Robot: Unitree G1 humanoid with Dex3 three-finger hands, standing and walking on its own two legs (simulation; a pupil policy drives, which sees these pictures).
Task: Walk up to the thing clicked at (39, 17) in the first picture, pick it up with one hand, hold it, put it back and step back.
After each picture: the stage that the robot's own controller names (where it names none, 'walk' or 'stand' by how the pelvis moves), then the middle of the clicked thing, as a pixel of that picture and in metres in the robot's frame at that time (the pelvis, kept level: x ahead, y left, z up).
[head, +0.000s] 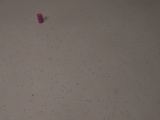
stand; (40, 18) +1.79 +0.59 -0.72
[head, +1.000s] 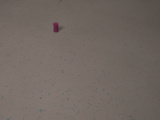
walk; (55, 27) +1.69 +0.30 -0.69
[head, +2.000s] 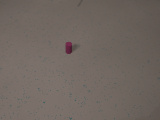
walk; (68, 48) +1.11 +0.16 -0.70
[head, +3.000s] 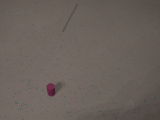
walk; (51, 90) +0.69 +0.23 -0.71
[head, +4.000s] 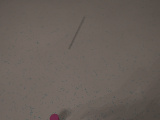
walk; out of the picture +0.46 +0.21 -0.71
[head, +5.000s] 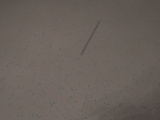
stand; out of the picture +0.37 +0.19 -0.71
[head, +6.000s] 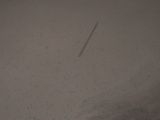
stand; out of the picture +0.34 +0.18 -0.72
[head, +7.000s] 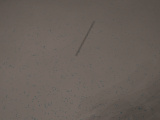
stand; out of the picture +0.34 +0.19 -0.73
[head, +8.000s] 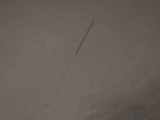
stand; out of the picture +0.33 +0.20 -0.73
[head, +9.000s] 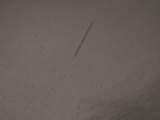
stand; out of the picture +0.33 +0.20 -0.73
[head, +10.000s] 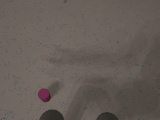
go down; (44, 95) +0.37 +0.20 -0.56
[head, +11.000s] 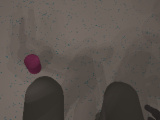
go down; (33, 64) +0.41 +0.24 -0.31
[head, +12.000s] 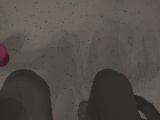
close in; out of the picture +0.39 +0.26 -0.26
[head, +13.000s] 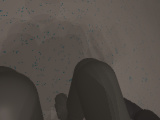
close; out of the picture +0.39 +0.28 -0.22
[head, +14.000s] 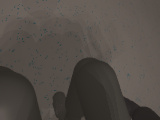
close; out of the picture +0.38 +0.29 -0.22
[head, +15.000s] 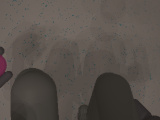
lift; out of the picture +0.32 +0.28 -0.12
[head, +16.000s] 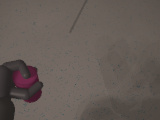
lift; (28, 85) +0.32 +0.18 +0.02
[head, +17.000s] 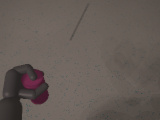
hold; (36, 87) +0.32 +0.17 -0.01
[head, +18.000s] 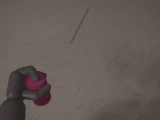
crouch; (38, 89) +0.32 +0.17 -0.02
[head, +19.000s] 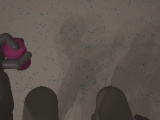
crouch; (17, 55) +0.41 +0.22 -0.09
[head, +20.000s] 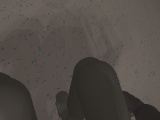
lower; out of the picture +0.39 +0.31 -0.22
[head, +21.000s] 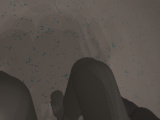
lower; out of the picture +0.40 +0.31 -0.22
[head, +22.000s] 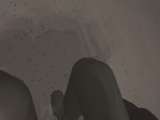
lower; out of the picture +0.40 +0.31 -0.22
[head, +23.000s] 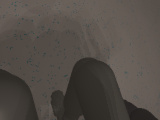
lower; out of the picture +0.39 +0.31 -0.22
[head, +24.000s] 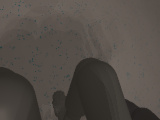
loosen; out of the picture +0.39 +0.30 -0.22
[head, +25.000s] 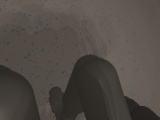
withdraw; out of the picture +0.39 +0.29 -0.22
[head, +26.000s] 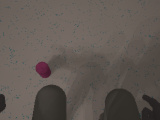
walk; (43, 70) +0.42 +0.23 -0.42
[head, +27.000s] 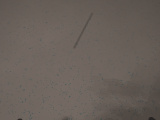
stand; out of the picture +0.35 +0.19 -0.66
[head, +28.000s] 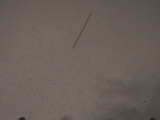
stand; out of the picture +0.36 +0.20 -0.67
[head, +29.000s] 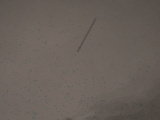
stand; out of the picture +0.36 +0.19 -0.71
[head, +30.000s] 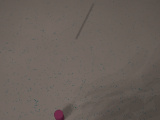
walk; (59, 116) +0.40 +0.17 -0.71
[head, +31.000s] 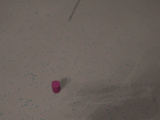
walk; (56, 87) +0.60 +0.18 -0.71
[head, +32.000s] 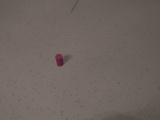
walk; (59, 60) +0.94 +0.30 -0.69
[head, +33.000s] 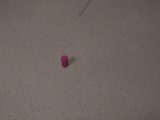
stand; (64, 61) +0.98 +0.19 -0.71
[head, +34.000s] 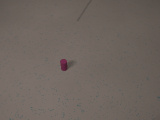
stand; (63, 65) +1.00 +0.20 -0.73
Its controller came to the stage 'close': yes
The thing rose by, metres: 0.70
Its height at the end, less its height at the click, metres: +0.00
